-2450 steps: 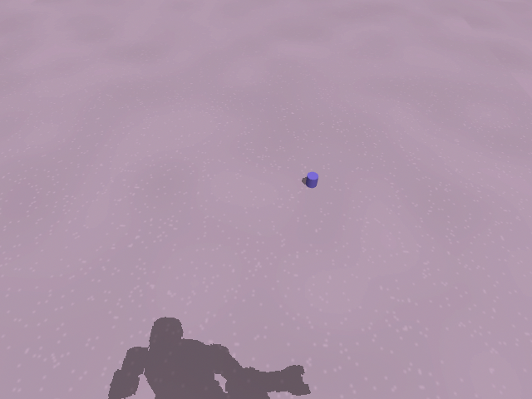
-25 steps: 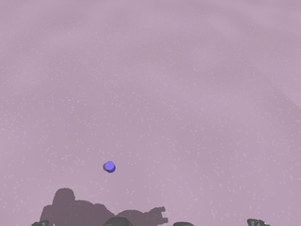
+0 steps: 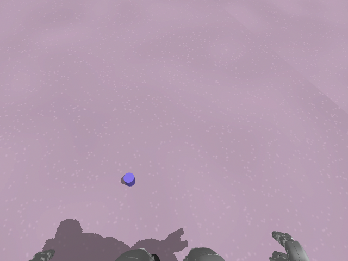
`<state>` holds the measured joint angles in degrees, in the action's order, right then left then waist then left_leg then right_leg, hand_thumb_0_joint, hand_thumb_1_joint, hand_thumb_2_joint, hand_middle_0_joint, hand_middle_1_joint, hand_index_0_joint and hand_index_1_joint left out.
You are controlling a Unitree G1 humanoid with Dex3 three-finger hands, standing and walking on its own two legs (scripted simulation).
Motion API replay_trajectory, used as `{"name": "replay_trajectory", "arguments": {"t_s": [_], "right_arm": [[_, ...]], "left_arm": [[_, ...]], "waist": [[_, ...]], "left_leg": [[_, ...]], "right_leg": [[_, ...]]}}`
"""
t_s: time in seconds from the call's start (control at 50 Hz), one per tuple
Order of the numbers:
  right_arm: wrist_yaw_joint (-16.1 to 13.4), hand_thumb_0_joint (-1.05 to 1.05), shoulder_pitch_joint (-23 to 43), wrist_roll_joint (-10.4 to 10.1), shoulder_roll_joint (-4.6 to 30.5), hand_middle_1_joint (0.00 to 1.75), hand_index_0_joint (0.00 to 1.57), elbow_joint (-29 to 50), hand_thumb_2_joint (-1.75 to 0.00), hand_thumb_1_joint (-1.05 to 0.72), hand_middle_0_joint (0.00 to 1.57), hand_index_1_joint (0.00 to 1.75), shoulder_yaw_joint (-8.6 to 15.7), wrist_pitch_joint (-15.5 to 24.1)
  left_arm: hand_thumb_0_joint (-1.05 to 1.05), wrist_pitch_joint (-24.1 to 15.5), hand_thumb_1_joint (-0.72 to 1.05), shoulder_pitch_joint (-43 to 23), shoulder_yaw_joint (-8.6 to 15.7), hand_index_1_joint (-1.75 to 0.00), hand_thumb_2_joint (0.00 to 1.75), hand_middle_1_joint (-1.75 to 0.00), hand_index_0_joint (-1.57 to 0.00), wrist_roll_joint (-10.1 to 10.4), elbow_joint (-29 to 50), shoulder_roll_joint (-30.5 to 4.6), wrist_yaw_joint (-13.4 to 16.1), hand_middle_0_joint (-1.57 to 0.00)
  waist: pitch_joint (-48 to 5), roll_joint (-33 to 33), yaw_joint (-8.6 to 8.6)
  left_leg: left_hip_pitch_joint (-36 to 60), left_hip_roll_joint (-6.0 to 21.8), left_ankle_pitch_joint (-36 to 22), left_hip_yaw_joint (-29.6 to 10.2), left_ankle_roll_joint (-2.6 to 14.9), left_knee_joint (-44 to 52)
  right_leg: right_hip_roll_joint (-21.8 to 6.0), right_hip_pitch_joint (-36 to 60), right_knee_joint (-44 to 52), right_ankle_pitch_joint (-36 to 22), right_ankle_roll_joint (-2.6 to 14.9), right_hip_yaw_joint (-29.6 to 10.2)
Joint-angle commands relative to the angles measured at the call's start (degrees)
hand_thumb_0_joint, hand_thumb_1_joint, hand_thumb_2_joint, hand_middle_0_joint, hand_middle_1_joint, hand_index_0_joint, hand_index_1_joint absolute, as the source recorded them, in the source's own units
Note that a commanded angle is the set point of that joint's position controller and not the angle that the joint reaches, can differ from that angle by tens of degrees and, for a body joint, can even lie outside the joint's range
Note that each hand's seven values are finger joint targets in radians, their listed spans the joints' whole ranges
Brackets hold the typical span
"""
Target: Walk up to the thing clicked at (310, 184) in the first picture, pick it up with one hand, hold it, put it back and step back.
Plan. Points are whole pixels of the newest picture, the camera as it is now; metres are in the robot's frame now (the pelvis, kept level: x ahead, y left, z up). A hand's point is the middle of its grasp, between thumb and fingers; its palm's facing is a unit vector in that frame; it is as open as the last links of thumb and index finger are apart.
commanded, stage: step back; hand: left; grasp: from above
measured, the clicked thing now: (129, 179) +0.55 +0.21 -0.73
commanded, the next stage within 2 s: none
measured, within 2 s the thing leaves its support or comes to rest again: neither
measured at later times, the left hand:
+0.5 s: hand out of the picture -0.01 +0.28 -0.15, palm faces +0.04 -0.94 -0.34, open 7.4 cm
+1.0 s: hand out of the picture -0.22 +0.23 -0.12, palm faces -0.02 -0.92 -0.40, open 7.4 cm
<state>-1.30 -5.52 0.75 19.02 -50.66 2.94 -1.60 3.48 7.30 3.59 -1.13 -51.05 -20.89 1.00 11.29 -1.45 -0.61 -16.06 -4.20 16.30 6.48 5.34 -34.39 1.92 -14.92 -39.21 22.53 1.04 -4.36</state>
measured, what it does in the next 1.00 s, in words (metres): walks backwards: left foot, then right foot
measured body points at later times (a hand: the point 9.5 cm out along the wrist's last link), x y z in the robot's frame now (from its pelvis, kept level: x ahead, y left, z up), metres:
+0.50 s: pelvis -0.13 +0.02 +0.00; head -0.08 +0.05 +0.45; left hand -0.01 +0.33 -0.12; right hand -0.02 -0.30 -0.10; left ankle -0.13 +0.13 -0.72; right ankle -0.04 -0.11 -0.70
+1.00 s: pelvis -0.29 -0.03 +0.01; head -0.25 -0.05 +0.46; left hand -0.22 +0.28 -0.10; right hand -0.18 -0.36 -0.11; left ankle -0.23 +0.12 -0.66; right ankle -0.28 -0.15 -0.72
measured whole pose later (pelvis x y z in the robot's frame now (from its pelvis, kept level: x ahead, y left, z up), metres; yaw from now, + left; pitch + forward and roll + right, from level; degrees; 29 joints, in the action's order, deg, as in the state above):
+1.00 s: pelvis -0.29 -0.03 +0.01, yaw -2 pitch -3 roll +3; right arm -1.5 -8.9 0.1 23.8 -49.5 3.6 -3.1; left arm 4.0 14.2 4.1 -2.8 -47.8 -19.8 -1.4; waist 7.0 0.6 2.2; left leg -29.3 -4.7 26.4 -5.8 -0.3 -59.8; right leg -1.0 -15.0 -36.0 18.4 0.8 -4.0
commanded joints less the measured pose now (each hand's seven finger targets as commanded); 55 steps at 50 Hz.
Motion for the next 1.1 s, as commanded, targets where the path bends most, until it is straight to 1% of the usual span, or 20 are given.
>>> {"name": "replay_trajectory", "arguments": {"t_s": [0.0, 0.06, 0.08, 0.16, 0.3, 0.38, 0.4, 0.42, 0.44, 0.46, 0.5, 0.54, 0.7, 0.82, 0.84, 0.86, 0.88, 0.9, 0.96, 1.08], "right_arm": [[-0.8, 0.0, 0.9, -0.4, 15.3, 0.3, 0.2, 3.9, -0.9, -0.9, 0.2, 0.3, 4.2, 0.8], [-0.5, 0.0, 1.5, -0.7, 12.5, 0.3, 0.2, 3.8, -0.9, -0.9, 0.2, 0.3, 3.4, 0.4], [-0.5, 0.0, 0.7, -0.4, 12.9, 0.3, 0.2, 3.5, -0.9, -0.9, 0.2, 0.3, 3.5, 0.0], [0.0, 0.0, -3.3, -0.9, 13.1, 0.3, 0.2, 1.9, -0.9, -0.9, 0.2, 0.3, 2.6, 0.2], [-0.8, 0.0, -5.0, -0.7, 12.2, 0.3, 0.2, 4.0, -0.9, -0.9, 0.2, 0.3, 1.9, 1.1], [-0.6, 0.0, -9.6, 0.7, 12.3, 0.3, 0.2, 1.9, -0.9, -0.9, 0.2, 0.3, 3.0, 1.4], [-0.6, 0.0, -9.4, 1.4, 14.8, 0.3, 0.2, 2.3, -0.9, -0.9, 0.2, 0.3, 3.7, 1.6], [-0.4, 0.0, -8.1, 2.2, 20.9, 0.3, 0.2, 2.8, -0.9, -0.9, 0.2, 0.3, 5.0, 1.7], [0.0, 0.0, -4.2, 1.5, 25.3, 0.3, 0.2, 4.3, -0.9, -0.9, 0.2, 0.3, 5.7, 1.5], [-0.4, 0.0, 0.0, 1.5, 24.5, 0.3, 0.2, 5.3, -0.9, -0.9, 0.2, 0.3, 5.7, 2.1], [-0.5, 0.0, 3.9, 2.1, 18.4, 0.3, 0.2, 6.3, -0.9, -0.9, 0.2, 0.3, 3.5, 2.4], [-0.7, 0.0, 2.9, 1.7, 16.0, 0.3, 0.2, 6.1, -0.9, -0.9, 0.2, 0.3, 3.3, 2.6], [-1.0, 0.0, -5.3, 0.9, 17.6, 0.3, 0.2, 6.5, -0.9, -0.9, 0.2, 0.3, 4.5, 2.2], [-0.5, 0.0, 1.3, 0.4, 19.0, 0.3, 0.2, 8.4, -0.9, -0.9, 0.2, 0.3, 4.4, 0.2], [-0.4, 0.0, 0.7, -0.1, 16.7, 0.3, 0.2, 8.7, -0.9, -0.9, 0.2, 0.3, 3.9, 0.1], [-0.7, 0.0, 0.3, -0.5, 13.1, 0.3, 0.2, 9.6, -0.9, -0.9, 0.2, 0.3, 3.0, 0.1], [-2.0, 0.0, 2.3, -0.3, 14.7, 0.3, 0.2, 9.6, -0.9, -0.9, 0.2, 0.3, 3.9, -0.1], [-1.9, 0.0, 0.4, -0.4, 17.2, 0.3, 0.2, 8.0, -0.9, -0.9, 0.2, 0.3, 4.7, -0.1], [-1.2, 0.0, -6.2, -0.8, 13.8, 0.3, 0.2, 4.6, -0.9, -0.9, 0.2, 0.3, 3.1, 0.3], [-1.5, 0.0, -5.5, 0.1, 12.4, 0.3, 0.2, 5.9, -0.9, -0.9, 0.2, 0.3, 2.0, 1.8]], "left_arm": [[0.0, -2.3, 0.9, 5.8, 3.6, -0.3, 0.9, -0.3, -0.2, -0.7, 2.9, -10.7, 0.5, -0.2], [0.0, -2.6, 0.9, 0.8, 4.9, -0.3, 0.9, -0.3, -0.2, -0.7, 6.6, -16.7, 0.1, -0.2], [0.0, -2.9, 0.9, -0.2, 4.9, -0.3, 0.9, -0.3, -0.2, -0.9, 8.1, -16.3, 0.3, -0.2], [0.0, -3.1, 0.9, -2.3, 4.4, -0.3, 0.9, -0.3, -0.2, -0.6, 9.9, -12.3, 0.9, -0.2], [0.0, -1.8, 0.9, 2.0, 4.6, -0.3, 0.9, -0.3, -0.2, -1.3, 11.1, -12.8, 0.7, -0.2], [0.0, -0.3, 0.9, -0.1, 4.2, -0.3, 0.9, -0.3, -0.2, -0.2, 11.9, -13.5, -0.2, -0.2], [0.0, -0.1, 0.9, 0.5, 3.7, -0.3, 0.9, -0.3, -0.2, 0.0, 12.4, -11.9, -0.4, -0.2], [0.0, -0.2, 0.9, 0.3, 3.1, -0.3, 0.9, -0.3, -0.2, 0.2, 12.9, -9.7, -0.4, -0.2], [0.0, -0.3, 0.9, -3.4, 4.7, -0.3, 0.9, -0.3, -0.2, -0.4, 13.0, -12.2, 0.4, -0.2], [0.0, -0.1, 0.9, -4.0, 5.1, -0.3, 0.9, -0.3, -0.2, -1.0, 12.5, -13.8, 0.6, -0.2], [0.0, 0.0, 0.9, 1.8, 5.1, -0.3, 0.9, -0.3, -0.2, 0.0, 9.8, -12.0, 0.1, -0.2], [0.0, -0.1, 0.9, 5.8, 5.2, -0.3, 0.9, -0.3, -0.2, 0.4, 8.4, -11.9, -0.4, -0.2], [0.0, -0.8, 0.9, 4.3, 4.4, -0.3, 0.9, -0.3, -0.2, -0.3, 9.6, -10.9, -0.4, -0.2], [0.0, -1.3, 0.9, 15.8, 4.9, -0.3, 0.9, -0.3, -0.2, -0.7, 3.1, -11.1, -1.3, -0.2], [0.0, -1.5, 0.9, 14.3, 5.7, -0.3, 0.9, -0.3, -0.2, -1.6, 3.6, -14.0, -1.4, -0.2], [0.0, -1.5, 0.9, 12.3, 7.1, -0.3, 0.9, -0.3, -0.2, -2.0, 5.3, -19.1, -1.7, -0.2], [0.0, -1.0, 0.9, 6.0, 7.7, -0.3, 0.9, -0.3, -0.2, -2.1, 8.4, -24.8, -1.4, -0.2], [0.0, -1.2, 0.9, 1.1, 7.2, -0.3, 0.9, -0.3, -0.2, -2.0, 10.1, -22.8, -1.1, -0.2], [0.0, -1.6, 0.9, -4.8, 5.3, -0.3, 0.9, -0.3, -0.2, -1.5, 11.0, -14.0, -0.5, -0.2], [0.0, -1.3, 0.9, 2.9, 5.3, -0.3, 0.9, -0.3, -0.2, -2.0, 11.7, -13.1, 0.6, -0.2]], "waist": [[-15.0, 1.6, 1.26], [-9.9, -16.3, 1.93], [-8.6, -14.2, 2.21], [-9.1, -4.2, 0.87], [-16.7, -9.3, 2.81], [-16.7, -7.6, -0.12], [-16.3, -2.9, -0.04], [-14.8, 11.7, -0.5], [-10.8, 16.4, -2.95], [-7.9, 15.1, -1.65], [-8.3, 8.8, 2.62], [-8.8, 7.5, 4.26], [-15.6, 10.8, -1.99], [-18.2, 12.3, 3.32], [-15.8, 5.6, 2.9], [-11.9, -9.8, 3.14], [-8.2, -18.9, 5.45], [-4.1, -16.9, 2.98], [-5.7, -8.2, -1.7], [-12.3, -10.6, 3.73]], "left_leg": [[4.0, 16.8, -18.4, -19.5, 1.57, 5.3], [-2.8, -0.8, 10.5, -8.1, -5.62, -17.3], [-4.1, -1.7, 19.8, -12.5, -5.79, -26.8], [-7.4, -4.3, 13.6, -15.1, -5.91, -33.3], [-7.9, 2.0, 13.7, -9.8, -6.88, -8.6], [4.8, 1.8, -6.3, -6.2, -5.22, 12.2], [8.0, 7.3, -5.4, -13.6, -3.62, 13.7], [10.2, 20.4, -9.0, -31.4, 1.25, 16.9], [-3.8, 29.0, -8.0, -38.6, 10.57, 20.4], [-9.3, 30.4, -7.0, -40.3, 12.42, 20.8], [-2.9, 21.2, -18.2, -24.5, 7.55, 15.8], [1.1, 16.4, -20.7, -17.8, 4.42, 13.5], [17.6, 19.7, -23.2, -19.3, 9.11, 8.3], [1.5, 16.2, -11.9, -15.6, 3.36, 3.1], [-6.7, 12.1, -4.1, -13.8, -0.17, -1.1], [-18.2, 1.3, 11.7, -10.5, -4.22, -11.5], [-12.4, -0.4, 19.9, -11.4, -5.93, -25.7], [-8.3, 1.7, 17.7, -14.9, -5.6, -31.6], [-10.9, -3.2, 9.3, -14.8, -5.25, -34.8], [-13.2, 0.5, 14.1, -9.4, -6.71, -16.1]], "right_leg": [[-2.2, 6.0, 8.7, -14.6, 3.1, -0.8], [-21.2, -1.1, 19.1, -26.0, 16.78, -25.3], [-24.3, -3.6, 20.5, -28.6, 19.37, -28.6], [-14.9, -1.1, 17.2, -33.3, 13.05, -13.5], [-13.6, 15.8, 10.9, -36.2, 10.96, -8.9], [-10.4, 6.7, 6.0, -24.9, 6.03, -7.0], [-8.0, -0.5, 3.6, -16.3, 3.96, -6.7], [1.0, -12.8, -6.5, 1.2, 1.17, -2.7], [4.4, -9.9, -19.7, 14.3, -0.64, -4.0], [2.4, -8.4, -29.0, 12.9, -0.48, -8.2], [4.6, -11.8, -34.1, 6.8, 0.07, -9.0], [5.7, -14.0, -35.3, 3.1, -0.25, -8.2], [0.6, -13.0, -14.0, 7.3, -4.23, -3.6], [-1.2, 7.7, 15.6, -7.7, 0.26, 4.0], [-5.0, 8.7, 15.9, -5.1, 2.24, -3.9], [-15.4, 6.5, 20.5, -1.0, 6.42, -20.2], [-25.2, -11.3, 26.4, 2.9, 15.46, -29.4], [-25.8, -19.1, 28.2, 5.1, 15.6, -29.4], [-12.1, -8.6, 18.0, -15.9, 7.98, -5.8], [-14.6, 11.8, 11.1, -30.5, 10.82, -6.6]]}}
